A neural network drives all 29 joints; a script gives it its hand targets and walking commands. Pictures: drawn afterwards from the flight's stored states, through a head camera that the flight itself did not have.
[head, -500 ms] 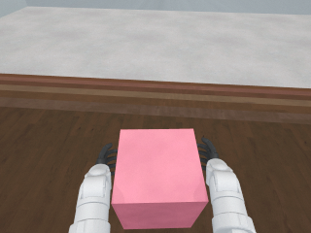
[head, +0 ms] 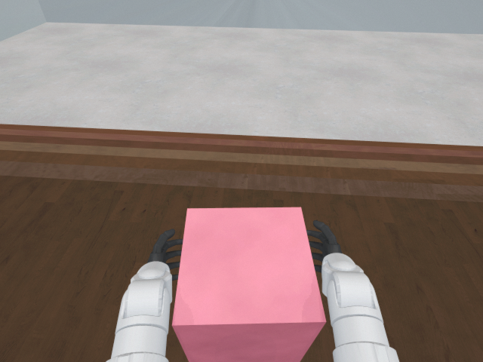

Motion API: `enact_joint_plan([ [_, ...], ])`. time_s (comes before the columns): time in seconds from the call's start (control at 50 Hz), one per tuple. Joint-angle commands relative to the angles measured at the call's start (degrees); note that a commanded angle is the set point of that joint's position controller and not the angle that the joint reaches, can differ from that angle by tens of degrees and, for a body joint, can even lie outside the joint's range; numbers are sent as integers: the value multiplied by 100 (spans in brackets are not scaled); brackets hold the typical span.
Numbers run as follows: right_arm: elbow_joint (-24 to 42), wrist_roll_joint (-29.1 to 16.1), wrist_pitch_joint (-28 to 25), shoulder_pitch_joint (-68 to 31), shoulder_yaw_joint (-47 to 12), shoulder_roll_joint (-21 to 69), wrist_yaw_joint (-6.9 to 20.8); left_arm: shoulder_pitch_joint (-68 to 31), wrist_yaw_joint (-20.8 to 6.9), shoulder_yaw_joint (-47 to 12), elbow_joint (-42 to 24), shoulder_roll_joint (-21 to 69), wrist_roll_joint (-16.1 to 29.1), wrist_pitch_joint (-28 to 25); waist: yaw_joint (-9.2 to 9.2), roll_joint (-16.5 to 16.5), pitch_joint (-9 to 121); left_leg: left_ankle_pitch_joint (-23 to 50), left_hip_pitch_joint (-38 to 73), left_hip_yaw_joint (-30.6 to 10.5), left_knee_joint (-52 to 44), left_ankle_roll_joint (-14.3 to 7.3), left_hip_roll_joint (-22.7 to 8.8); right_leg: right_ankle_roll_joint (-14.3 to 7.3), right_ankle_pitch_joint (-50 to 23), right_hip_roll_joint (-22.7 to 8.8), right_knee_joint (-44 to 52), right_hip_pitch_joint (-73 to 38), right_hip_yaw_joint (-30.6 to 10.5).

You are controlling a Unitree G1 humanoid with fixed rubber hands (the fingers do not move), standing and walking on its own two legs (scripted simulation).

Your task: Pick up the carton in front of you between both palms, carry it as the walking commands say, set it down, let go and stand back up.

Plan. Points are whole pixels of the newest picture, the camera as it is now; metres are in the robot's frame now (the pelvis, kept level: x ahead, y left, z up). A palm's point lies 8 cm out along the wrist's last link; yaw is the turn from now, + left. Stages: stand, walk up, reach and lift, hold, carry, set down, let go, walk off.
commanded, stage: hold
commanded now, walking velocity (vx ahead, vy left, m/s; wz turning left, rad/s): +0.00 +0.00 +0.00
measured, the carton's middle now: (244, 289) +0.29 +0.00 -0.05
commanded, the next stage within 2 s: carry in 1.30 s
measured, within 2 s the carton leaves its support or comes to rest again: neither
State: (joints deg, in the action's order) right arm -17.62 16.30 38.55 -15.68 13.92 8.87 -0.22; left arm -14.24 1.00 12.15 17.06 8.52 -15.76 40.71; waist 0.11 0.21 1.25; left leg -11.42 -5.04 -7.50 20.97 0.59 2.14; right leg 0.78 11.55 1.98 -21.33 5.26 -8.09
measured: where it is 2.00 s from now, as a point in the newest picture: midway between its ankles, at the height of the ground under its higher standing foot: outside the picture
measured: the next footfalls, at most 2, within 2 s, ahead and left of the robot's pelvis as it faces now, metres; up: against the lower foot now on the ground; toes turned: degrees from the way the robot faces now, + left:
left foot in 1.70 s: +0.13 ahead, +0.10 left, +0.00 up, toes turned +9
right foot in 2.00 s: +0.39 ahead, -0.14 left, +0.00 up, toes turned -10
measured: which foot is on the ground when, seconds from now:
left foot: down 0.00-1.00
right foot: down 0.00-1.00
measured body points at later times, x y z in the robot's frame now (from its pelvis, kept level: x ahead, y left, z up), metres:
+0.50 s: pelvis -0.01 +0.00 +0.00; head -0.06 +0.00 +0.45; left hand +0.29 +0.15 +0.04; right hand +0.29 -0.15 +0.05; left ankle +0.01 +0.13 -0.75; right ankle +0.01 -0.13 -0.75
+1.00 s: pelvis +0.00 +0.00 +0.00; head -0.05 +0.00 +0.45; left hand +0.29 +0.15 +0.04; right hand +0.30 -0.15 +0.05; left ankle +0.01 +0.13 -0.75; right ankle +0.01 -0.13 -0.75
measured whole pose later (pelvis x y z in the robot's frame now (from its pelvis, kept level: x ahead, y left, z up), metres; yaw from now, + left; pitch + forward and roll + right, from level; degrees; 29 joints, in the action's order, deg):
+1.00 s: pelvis +0.00 +0.00 +0.00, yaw +0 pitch -7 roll +0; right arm -14.7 16.6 42.7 -16.2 13.5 9.0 0.1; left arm -14.8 0.5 11.8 14.0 8.6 -16.3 44.8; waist 0.1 0.2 0.4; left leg -10.7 -2.3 -7.0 19.7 0.6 1.9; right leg 0.7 10.8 1.9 -19.9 2.6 -7.7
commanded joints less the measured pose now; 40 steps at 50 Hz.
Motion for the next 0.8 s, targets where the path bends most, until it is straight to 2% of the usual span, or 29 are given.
enact_joint_plan([
  [0.0,62,-1493,-21,-2417,-3163,5574,1502,-3090,-1495,-3172,-576,5423,1619,-288,8,-11,1426,1295,426,342,-217,49,357,55,-1375,365,231,-372,381],
  [0.08,476,-1663,180,-2322,-3440,5570,1447,-3036,-1466,-3449,-999,5372,1801,-104,21,4,1572,1568,596,311,-276,62,357,76,-1708,358,294,-600,350],
  [0.2,127,-1455,385,-2365,-3006,5347,1473,-3041,-1477,-3006,-632,5153,1530,108,17,-1,768,573,315,382,-444,26,336,36,-697,327,450,-294,408],
  [0.44,-62,-1451,295,-2979,-2972,5534,1572,-3648,-1565,-2988,-454,5369,1541,21,12,-20,1067,306,307,396,-347,17,296,9,-397,311,359,-254,436],
  [0.78,99,-1475,320,-2681,-3011,5490,1538,-3329,-1527,-3010,-613,5338,1563,58,0,-19,1184,924,489,387,-351,55,314,35,-999,339,363,-426,415],
])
